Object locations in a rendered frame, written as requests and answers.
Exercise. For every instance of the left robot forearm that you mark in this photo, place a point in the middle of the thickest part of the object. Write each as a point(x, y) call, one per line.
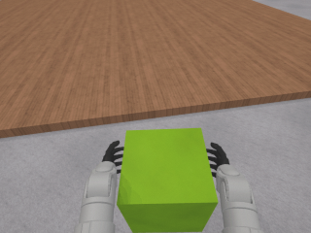
point(99, 198)

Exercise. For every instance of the carton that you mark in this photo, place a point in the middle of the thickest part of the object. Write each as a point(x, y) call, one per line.
point(166, 183)

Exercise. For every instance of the right robot forearm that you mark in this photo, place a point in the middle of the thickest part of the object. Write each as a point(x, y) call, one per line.
point(238, 205)

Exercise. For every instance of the right robot hand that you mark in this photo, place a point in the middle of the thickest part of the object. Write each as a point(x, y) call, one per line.
point(220, 158)

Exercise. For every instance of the left robot hand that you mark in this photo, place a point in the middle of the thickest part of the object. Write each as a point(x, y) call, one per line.
point(109, 154)

